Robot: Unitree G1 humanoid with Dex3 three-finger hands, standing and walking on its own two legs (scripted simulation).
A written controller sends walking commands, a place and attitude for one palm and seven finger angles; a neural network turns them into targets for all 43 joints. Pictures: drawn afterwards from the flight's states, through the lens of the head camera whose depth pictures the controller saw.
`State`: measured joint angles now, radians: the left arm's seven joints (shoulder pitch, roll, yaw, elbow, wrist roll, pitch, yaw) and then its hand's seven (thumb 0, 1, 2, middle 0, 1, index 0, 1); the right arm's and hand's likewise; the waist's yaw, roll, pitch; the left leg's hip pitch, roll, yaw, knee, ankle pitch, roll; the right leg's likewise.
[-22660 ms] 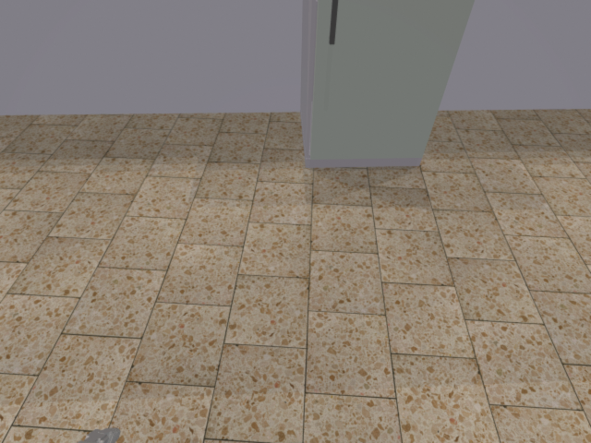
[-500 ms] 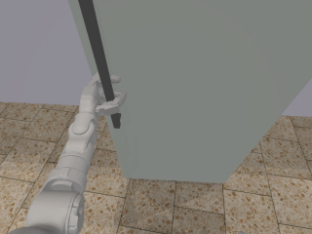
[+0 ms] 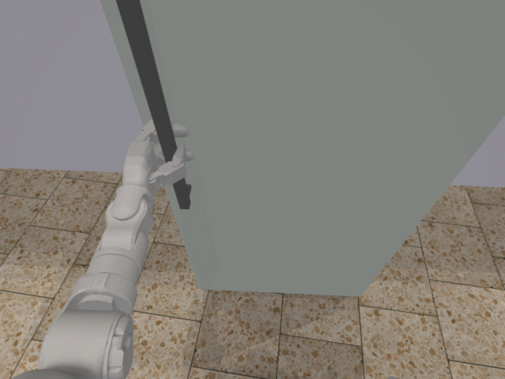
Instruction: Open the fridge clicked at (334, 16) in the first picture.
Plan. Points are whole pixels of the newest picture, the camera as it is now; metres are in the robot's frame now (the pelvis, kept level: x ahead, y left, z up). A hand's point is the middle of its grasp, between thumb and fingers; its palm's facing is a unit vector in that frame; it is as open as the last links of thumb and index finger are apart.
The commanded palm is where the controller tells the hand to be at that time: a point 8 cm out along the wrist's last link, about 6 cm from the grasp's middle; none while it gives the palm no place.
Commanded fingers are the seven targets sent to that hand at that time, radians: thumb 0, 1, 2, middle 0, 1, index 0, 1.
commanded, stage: grip the handle and tug to test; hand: left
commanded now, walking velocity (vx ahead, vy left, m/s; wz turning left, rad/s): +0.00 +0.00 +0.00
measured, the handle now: (167, 124) +0.48 +0.14 +0.15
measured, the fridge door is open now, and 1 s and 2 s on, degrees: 0 8 33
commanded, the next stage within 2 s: pull the door a little, standing still in 0.34 s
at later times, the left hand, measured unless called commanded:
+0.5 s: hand (180, 167) +0.42 +0.12 +0.11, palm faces -0.06 -1.00 -0.01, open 5.5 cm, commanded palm +0.39 +0.17 +0.11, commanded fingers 0.00 0.90 0.90 -0.45 -1.40 -0.45 -1.40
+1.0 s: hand (175, 205) +0.35 +0.11 +0.11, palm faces -0.11 -0.99 +0.00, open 5.9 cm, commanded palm +0.33 +0.17 +0.11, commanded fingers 0.00 0.90 0.90 -0.45 -1.40 -0.45 -1.40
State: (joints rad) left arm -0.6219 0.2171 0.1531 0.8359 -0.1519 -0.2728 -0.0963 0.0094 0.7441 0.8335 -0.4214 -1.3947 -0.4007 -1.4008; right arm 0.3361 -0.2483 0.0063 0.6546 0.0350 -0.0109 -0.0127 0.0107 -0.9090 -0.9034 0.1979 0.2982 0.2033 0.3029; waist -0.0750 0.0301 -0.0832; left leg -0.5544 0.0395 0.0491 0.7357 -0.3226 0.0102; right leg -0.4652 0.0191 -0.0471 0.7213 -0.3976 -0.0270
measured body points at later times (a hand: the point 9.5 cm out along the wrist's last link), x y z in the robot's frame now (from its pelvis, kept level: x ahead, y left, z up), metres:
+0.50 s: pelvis +0.03 +0.00 +0.01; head +0.06 -0.01 +0.45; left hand +0.42 +0.17 +0.11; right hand +0.14 -0.26 -0.11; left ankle +0.03 +0.11 -0.71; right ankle -0.02 -0.10 -0.71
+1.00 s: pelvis +0.07 +0.00 +0.01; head +0.07 -0.02 +0.46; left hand +0.35 +0.17 +0.11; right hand +0.21 -0.24 -0.08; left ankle +0.03 +0.12 -0.71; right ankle -0.02 -0.10 -0.71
